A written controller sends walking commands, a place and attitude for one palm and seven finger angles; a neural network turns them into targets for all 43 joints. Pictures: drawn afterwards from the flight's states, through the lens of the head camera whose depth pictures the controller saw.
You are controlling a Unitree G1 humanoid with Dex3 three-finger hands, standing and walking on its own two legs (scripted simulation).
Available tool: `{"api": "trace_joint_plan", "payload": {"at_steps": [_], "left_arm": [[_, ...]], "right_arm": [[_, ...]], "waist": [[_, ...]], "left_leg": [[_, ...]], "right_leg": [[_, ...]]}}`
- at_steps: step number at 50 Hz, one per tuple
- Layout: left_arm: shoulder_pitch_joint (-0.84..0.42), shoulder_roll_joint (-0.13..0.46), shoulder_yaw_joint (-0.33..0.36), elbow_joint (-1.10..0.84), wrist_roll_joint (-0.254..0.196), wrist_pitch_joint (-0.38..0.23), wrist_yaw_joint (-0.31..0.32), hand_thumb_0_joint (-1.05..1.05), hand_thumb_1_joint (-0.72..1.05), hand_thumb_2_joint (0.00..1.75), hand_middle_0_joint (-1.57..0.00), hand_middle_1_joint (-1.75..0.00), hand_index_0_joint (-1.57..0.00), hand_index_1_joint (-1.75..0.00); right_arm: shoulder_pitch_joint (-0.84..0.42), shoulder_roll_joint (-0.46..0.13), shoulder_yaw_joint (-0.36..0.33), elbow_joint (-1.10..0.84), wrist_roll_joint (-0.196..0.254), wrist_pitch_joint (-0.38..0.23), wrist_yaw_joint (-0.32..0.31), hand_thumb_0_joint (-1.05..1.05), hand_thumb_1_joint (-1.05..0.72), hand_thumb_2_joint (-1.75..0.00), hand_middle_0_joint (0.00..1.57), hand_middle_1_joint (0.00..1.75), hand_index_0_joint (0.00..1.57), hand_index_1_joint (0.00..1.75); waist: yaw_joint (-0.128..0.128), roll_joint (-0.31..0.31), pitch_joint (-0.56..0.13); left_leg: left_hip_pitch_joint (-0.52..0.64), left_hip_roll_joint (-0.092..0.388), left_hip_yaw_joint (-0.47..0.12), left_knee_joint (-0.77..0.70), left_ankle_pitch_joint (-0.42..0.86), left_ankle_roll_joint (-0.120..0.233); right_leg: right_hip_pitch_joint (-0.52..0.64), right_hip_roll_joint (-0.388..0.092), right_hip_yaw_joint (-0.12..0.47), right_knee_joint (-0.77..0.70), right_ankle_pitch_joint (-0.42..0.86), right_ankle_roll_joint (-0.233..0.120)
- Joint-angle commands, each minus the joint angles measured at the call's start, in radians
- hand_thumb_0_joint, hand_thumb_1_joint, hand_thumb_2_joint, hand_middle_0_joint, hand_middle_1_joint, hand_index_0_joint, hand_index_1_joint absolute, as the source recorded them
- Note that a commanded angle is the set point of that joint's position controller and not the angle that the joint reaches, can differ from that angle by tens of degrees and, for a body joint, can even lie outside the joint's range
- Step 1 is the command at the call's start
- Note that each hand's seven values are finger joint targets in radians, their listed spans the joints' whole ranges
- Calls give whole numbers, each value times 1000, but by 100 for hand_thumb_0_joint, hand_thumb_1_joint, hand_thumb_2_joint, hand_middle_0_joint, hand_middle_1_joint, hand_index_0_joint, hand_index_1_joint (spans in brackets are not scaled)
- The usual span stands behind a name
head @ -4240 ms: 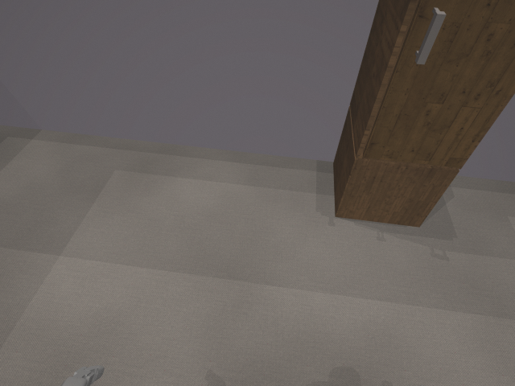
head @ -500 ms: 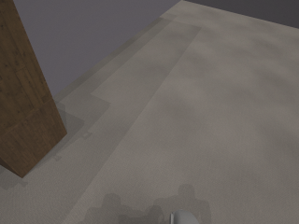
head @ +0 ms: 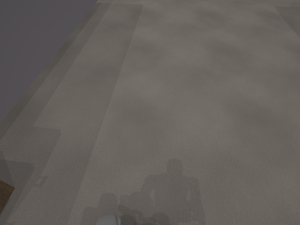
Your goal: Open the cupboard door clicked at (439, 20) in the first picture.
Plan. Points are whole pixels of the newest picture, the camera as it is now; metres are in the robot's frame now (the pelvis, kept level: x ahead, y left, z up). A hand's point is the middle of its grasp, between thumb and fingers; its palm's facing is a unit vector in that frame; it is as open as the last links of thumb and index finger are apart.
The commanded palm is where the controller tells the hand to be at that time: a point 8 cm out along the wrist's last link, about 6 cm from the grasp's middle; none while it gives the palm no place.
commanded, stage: walk to a spot facing it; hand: left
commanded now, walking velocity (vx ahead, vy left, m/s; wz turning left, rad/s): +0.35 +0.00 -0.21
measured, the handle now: out of the picture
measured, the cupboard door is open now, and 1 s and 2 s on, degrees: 0 0 0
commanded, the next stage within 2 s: turn to face it in 0.26 s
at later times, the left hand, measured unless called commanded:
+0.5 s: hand (72, 206) +0.21 +0.26 -0.18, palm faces -0.09 -0.98 -0.16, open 7.4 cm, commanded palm none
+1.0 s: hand (89, 172) +0.30 +0.21 -0.13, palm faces +0.11 -0.96 -0.26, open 7.4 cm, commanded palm none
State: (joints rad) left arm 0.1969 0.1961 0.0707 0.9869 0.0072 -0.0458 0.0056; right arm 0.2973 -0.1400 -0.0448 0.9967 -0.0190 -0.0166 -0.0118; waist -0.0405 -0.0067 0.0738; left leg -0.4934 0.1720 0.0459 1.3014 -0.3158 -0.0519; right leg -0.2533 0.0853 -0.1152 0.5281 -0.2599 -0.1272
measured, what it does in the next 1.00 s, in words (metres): walks ahead: left foot, then right foot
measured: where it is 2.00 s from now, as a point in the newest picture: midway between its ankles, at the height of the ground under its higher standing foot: outside the picture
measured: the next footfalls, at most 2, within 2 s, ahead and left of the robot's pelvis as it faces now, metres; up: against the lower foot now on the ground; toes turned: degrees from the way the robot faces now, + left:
left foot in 0.34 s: +0.29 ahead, +0.16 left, +0.00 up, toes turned +2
right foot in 0.82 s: +0.24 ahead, -0.06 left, +0.00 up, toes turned -6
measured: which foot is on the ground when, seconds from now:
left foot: up 0.00-0.32, down 0.34-0.82, up 0.84-1.00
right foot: down 0.00-0.34, up 0.36-0.80, down 0.82-1.00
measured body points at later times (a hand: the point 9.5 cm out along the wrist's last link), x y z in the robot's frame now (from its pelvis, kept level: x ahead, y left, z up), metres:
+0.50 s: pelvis +0.19 +0.08 +0.01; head +0.21 +0.10 +0.45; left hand +0.21 +0.31 -0.16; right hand +0.25 -0.16 -0.12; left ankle +0.25 +0.15 -0.73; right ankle +0.12 -0.05 -0.64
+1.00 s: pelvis +0.21 +0.02 +0.01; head +0.23 -0.01 +0.46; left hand +0.29 +0.26 -0.11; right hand +0.22 -0.21 -0.16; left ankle +0.19 +0.16 -0.64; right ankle +0.20 -0.06 -0.73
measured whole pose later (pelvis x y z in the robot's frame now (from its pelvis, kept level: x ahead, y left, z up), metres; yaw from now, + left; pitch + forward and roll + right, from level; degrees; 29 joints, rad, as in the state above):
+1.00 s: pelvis +0.21 +0.02 +0.01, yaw +7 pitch -1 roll +2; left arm 0.15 0.13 0.04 0.94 0.01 0.00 0.03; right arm 0.30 -0.20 -0.09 1.01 -0.02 0.07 0.01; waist -0.06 0.05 0.05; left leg -0.52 0.03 0.04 1.14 -0.38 -0.07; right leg -0.18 -0.08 -0.20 0.49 -0.29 -0.04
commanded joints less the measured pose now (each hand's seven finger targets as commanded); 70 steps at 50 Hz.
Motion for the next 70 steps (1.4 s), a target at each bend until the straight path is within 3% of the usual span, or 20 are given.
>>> {"api": "trace_joint_plan", "payload": {"at_steps": [1, 11, 13, 15, 16, 17, 18, 22, 25, 38, 40, 41, 42, 47, 62, 64, 65, 66, 67, 70], "left_arm": [[89, 99, 14, -16, 13, -41, 0, 0, 90, 90, -20, -30, -20, -30], [236, 119, 8, 22, 14, -36, 12, 0, 90, 90, -20, -30, -20, -30], [243, 136, 14, 21, 16, -30, 14, 0, 90, 90, -20, -30, -20, -30], [200, 147, 19, 6, 8, -28, 15, 0, 90, 90, -20, -30, -20, -30], [185, 127, 21, -5, -3, -27, 14, 0, 90, 90, -20, -30, -20, -30], [232, 67, 12, -14, -19, -26, 2, 0, 90, 90, -20, -30, -20, -30], [213, 88, 5, -18, -11, -27, 7, 0, 90, 90, -20, -30, -20, -30], [156, 18, 2, 28, 11, 7, 2, 0, 90, 90, -20, -30, -20, -30], [223, -23, -15, 56, 8, 35, 5, 0, 90, 90, -20, -30, -20, -30], [-1, 28, 5, -68, -1, 53, 23, 0, 90, 90, -20, -30, -20, -30], [62, 78, 15, -58, 1, 38, 33, 0, 90, 90, -20, -30, -20, -30], [86, 174, 33, -59, 15, 30, 43, 0, 90, 90, -20, -30, -20, -30], [91, 208, 31, -76, 10, 34, 41, 0, 90, 90, -20, -30, -20, -30], [-44, 92, 1, -112, 5, 26, 37, 0, 90, 90, -20, -30, -20, -30], [72, 214, 37, -93, 25, 49, 24, 0, 90, 90, -20, -30, -20, -30], [65, 210, 38, -98, 11, 55, 18, 0, 90, 90, -20, -30, -20, -30], [57, 159, 32, -136, 3, 58, 10, 0, 90, 90, -20, -30, -20, -30], [-4, 121, 11, -180, 7, 65, 10, 0, 90, 90, -20, -30, -20, -30], [-28, 150, 15, -186, 13, 74, 12, 0, 90, 90, -20, -30, -20, -30], [-31, 146, 26, -142, 13, 77, 6, 0, 90, 90, -20, -30, -20, -30]], "right_arm": [[81, -70, -19, -41, -11, -1, 5, 0, -90, -90, 20, 30, 20, 30], [-278, -84, -6, -154, -6, -29, 33, 0, -90, -90, 20, 30, 20, 30], [-279, -99, -11, -159, -2, -37, 27, 0, -90, -90, 20, 30, 20, 30], [-117, -139, -22, -109, -6, -47, 6, 0, -90, -90, 20, 30, 20, 30], [36, -205, -38, -67, -13, -56, -5, 0, -90, -90, 20, 30, 20, 30], [154, -320, -64, -37, -20, -59, -11, 0, -90, -90, 20, 30, 20, 30], [181, -314, -47, -31, -1, -44, -14, 0, -90, -90, 20, 30, 20, 30], [-6, -128, 7, -32, -5, -53, -18, 0, -90, -90, 20, 30, 20, 30], [-54, -114, 13, -17, 5, -52, -16, 0, -90, -90, 20, 30, 20, 30], [25, -210, -52, -18, -7, 24, -3, 0, -90, -90, 20, 30, 20, 30], [26, -176, -54, -32, 6, 26, 6, 0, -90, -90, 20, 30, 20, 30], [38, -100, -41, -59, 14, 28, 12, 0, -90, -90, 20, 30, 20, 30], [17, -128, -52, -81, 0, 37, 7, 0, -90, -90, 20, 30, 20, 30], [43, -112, -59, -32, -5, 73, 26, 0, -90, -90, 20, 30, 20, 30], [-182, -152, -39, -161, 3, 58, 40, 0, -90, -90, 20, 30, 20, 30], [-76, -215, -55, -144, -1, 43, 39, 0, -90, -90, 20, 30, 20, 30], [-4, -339, -84, -137, -5, 30, 32, 0, -90, -90, 20, 30, 20, 30], [48, -413, -96, -120, 7, 34, 22, 0, -90, -90, 20, 30, 20, 30], [48, -395, -88, -108, 6, 38, 19, 0, -90, -90, 20, 30, 20, 30], [-108, -314, -64, -154, -1, 31, 1, 0, -90, -90, 20, 30, 20, 30]], "waist": [[-5, -50, -30], [99, -114, -13], [96, -113, -37], [13, -89, -127], [-52, -15, -237], [-68, 271, -365], [-70, 247, -360], [22, 156, -55], [78, 202, -62], [40, 153, -97], [68, 33, -146], [73, -257, -159], [81, -282, -152], [1, -136, -35], [69, -192, -105], [5, -47, -183], [-40, 247, -235], [-61, 351, -242], [-53, 225, -232], [1, 211, -132]], "left_leg": [[-67, 16, -7, -116, 83, -18], [-76, -67, 54, -568, 119, -3], [-6, -94, 67, -653, 73, 9], [268, -128, 90, -820, 166, 26], [566, -15, -3, -854, 370, 56], [851, 326, -326, -808, 723, 183], [792, 385, -345, -846, 865, 242], [323, 190, -105, -980, 693, 195], [201, 94, 0, -1012, 658, 169], [227, 70, -270, -936, 394, 203], [82, -15, -207, -823, 250, 113], [-115, -159, -39, -612, -88, 29], [-120, -172, -26, -404, -283, 11], [-122, -112, -27, -87, -58, -22], [109, -112, 101, -620, -67, 4], [359, -104, 64, -861, 172, 27], [550, 133, -262, -922, 511, 133], [577, 281, -413, -919, 867, 245], [531, 290, -331, -900, 766, 280], [397, 117, -234, -918, 619, 198]], "right_leg": [[-31, -271, 235, -279, 367, -55], [190, -266, 296, -184, 610, -36], [230, -276, 324, -123, 696, -34], [169, -232, 292, 66, 779, 11], [6, -168, 251, 266, 587, 60], [-285, -38, 115, 613, -141, 118], [-314, -68, 154, 781, -352, 120], [-242, -169, 142, 710, -167, 151], [-102, -172, 73, 516, -98, 171], [-10, -114, 51, 48, -71, 185], [235, -206, 114, -199, 106, 165], [371, -463, 329, -263, 203, 88], [237, -597, 371, -259, 314, 5], [102, -410, 58, -211, 382, 48], [167, -488, -61, -55, 429, 39], [60, -447, -117, 173, 344, 112], [-201, -309, -146, 411, -71, 201], [-356, -228, -41, 573, -440, 234], [-346, -246, 32, 641, -399, 217], [-355, -233, 90, 687, -192, 228]]}}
